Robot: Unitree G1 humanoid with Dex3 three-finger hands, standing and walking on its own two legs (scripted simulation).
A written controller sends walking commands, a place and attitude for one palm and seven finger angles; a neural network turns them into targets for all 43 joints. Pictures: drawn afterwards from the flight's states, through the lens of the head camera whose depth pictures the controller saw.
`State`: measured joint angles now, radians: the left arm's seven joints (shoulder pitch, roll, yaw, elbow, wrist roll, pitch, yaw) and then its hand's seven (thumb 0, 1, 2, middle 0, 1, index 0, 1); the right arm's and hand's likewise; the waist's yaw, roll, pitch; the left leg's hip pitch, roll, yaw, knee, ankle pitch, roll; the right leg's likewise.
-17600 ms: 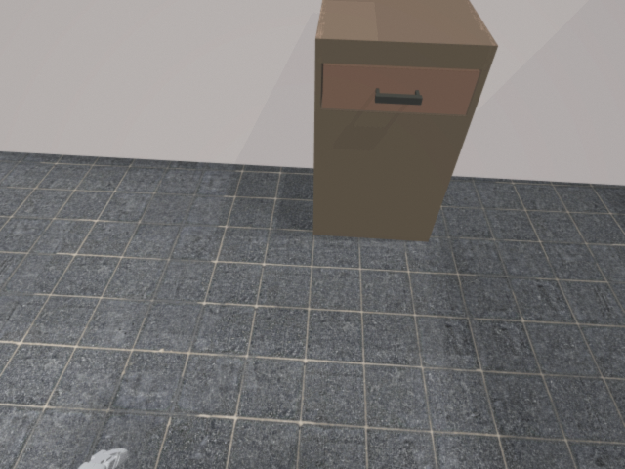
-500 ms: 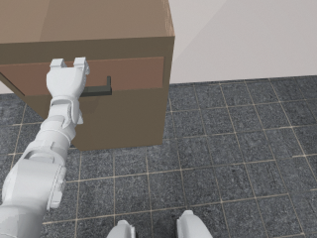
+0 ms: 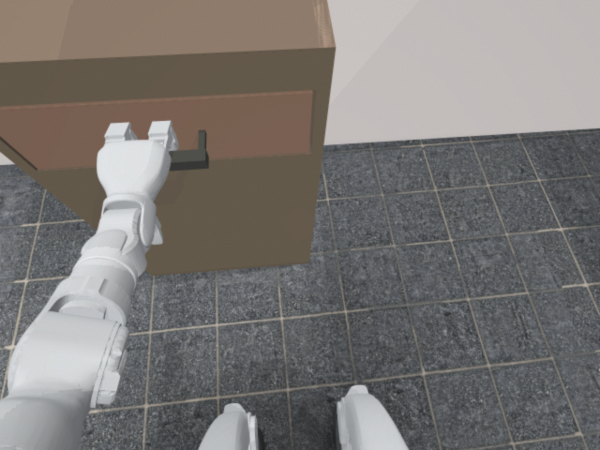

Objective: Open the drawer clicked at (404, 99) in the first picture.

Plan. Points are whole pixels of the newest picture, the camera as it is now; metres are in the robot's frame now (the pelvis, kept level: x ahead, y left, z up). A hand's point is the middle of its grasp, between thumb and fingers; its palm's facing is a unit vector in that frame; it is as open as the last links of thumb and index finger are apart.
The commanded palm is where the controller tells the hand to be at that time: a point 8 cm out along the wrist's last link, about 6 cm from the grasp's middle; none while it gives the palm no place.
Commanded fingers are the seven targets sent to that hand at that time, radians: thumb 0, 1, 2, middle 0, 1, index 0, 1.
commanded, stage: lower the fingers behind the handle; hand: left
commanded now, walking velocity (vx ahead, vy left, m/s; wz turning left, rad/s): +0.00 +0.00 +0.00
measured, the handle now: (161, 150) +0.54 +0.18 -0.02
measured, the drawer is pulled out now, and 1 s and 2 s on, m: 0.00 0.00 0.00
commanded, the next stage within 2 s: close the thumb around the handle in 0.96 s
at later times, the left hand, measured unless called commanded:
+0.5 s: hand (156, 189) +0.49 +0.19 -0.04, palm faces -0.03 -0.02 -1.00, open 13.8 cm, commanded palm +0.48 +0.19 +0.01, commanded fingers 0.00 -0.50 0.30 -0.30 -1.20 -0.30 -1.20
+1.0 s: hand (158, 187) +0.49 +0.19 -0.04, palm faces -0.07 -0.02 -1.00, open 13.8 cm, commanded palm +0.48 +0.18 +0.01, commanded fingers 0.00 -0.50 0.30 -0.30 -1.20 -0.30 -1.20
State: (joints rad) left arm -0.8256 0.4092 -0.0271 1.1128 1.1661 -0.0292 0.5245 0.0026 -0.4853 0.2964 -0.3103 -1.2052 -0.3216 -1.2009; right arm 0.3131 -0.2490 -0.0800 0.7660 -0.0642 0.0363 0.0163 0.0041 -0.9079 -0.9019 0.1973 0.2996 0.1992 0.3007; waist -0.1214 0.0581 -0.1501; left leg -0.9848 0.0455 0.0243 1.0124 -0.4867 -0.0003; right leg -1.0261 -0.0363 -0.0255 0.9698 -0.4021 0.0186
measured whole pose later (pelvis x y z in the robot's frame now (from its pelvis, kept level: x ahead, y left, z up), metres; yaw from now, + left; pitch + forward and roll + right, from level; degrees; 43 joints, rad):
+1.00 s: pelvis -0.02 +0.00 -0.02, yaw +0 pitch +28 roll -2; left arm -0.92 0.46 -0.04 1.16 1.13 -0.05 0.43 0.00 -0.49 0.30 -0.30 -1.20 -0.32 -1.21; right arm 0.34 -0.25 -0.05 0.74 -0.06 0.00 0.00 0.00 -0.91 -0.90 0.20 0.30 0.20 0.30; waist -0.16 0.06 -0.17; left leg -1.12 0.05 0.02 1.14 -0.51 0.01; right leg -1.16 -0.04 -0.02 1.08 -0.42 0.02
